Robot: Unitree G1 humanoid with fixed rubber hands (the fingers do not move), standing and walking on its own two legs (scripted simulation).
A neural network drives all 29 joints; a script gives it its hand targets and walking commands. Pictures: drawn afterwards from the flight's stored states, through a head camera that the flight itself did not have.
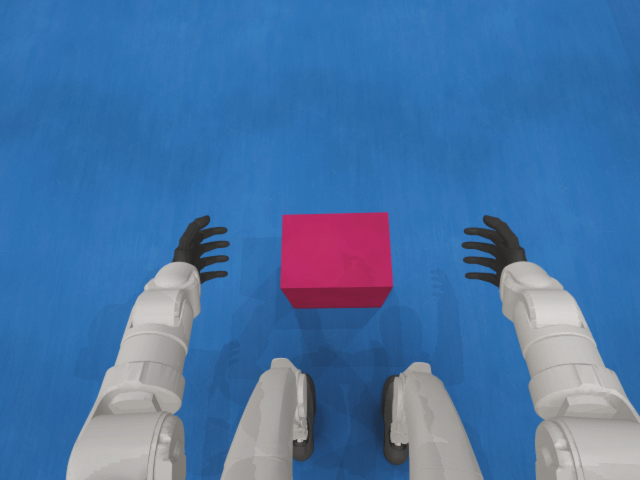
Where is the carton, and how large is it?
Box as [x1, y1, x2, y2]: [280, 212, 392, 308]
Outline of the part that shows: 387,212 293,214 282,216 280,288 294,308 381,306 392,287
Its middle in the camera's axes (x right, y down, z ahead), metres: +0.04 +0.07 +0.99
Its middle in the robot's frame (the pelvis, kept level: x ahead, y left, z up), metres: +0.50 +0.03 -0.54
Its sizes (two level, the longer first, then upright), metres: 0.243 0.173 0.268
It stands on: the floor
